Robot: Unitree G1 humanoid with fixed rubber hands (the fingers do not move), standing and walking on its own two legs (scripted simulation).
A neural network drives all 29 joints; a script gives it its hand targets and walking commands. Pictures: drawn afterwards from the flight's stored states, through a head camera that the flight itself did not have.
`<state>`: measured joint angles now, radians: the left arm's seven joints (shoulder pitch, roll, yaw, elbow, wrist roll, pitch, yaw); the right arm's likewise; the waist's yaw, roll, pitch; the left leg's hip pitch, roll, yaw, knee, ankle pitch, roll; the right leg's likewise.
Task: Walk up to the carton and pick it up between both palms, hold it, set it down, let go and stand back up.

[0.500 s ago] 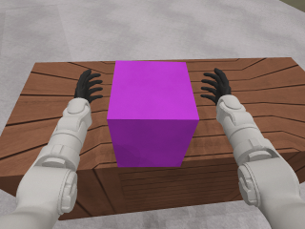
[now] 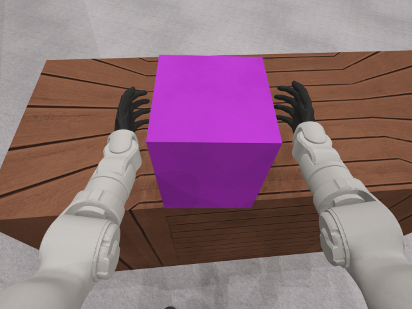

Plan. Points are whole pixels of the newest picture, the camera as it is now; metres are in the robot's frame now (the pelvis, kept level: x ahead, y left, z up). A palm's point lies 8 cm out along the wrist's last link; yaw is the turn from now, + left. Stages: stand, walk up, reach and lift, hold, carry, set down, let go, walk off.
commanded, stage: reach and lift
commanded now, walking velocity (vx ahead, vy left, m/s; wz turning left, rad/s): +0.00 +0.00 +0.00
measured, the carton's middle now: (209, 138) +0.46 +0.01 +0.04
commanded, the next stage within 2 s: none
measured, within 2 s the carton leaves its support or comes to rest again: neither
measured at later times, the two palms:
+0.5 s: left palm (135, 122) +0.45 +0.16 +0.09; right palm (284, 116) +0.48 -0.13 +0.10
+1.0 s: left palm (135, 125) +0.45 +0.16 +0.09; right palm (285, 121) +0.47 -0.13 +0.09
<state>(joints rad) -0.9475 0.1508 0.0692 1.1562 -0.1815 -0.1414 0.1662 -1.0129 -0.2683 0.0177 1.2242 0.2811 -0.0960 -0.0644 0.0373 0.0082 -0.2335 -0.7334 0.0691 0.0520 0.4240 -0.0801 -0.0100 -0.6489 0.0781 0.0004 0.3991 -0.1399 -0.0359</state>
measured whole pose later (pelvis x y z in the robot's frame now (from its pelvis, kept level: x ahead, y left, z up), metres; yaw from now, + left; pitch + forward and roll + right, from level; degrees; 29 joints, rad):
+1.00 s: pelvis +0.06 -0.01 +0.02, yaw +7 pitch +9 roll +1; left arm -0.69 -0.12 0.51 0.74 0.40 -0.04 -0.02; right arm -0.72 0.11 -0.55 0.79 -0.42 -0.14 -0.01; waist -0.05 0.00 -0.04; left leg -0.27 0.01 -0.03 0.15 -0.04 -0.02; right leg -0.17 0.03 -0.08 0.18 -0.16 -0.04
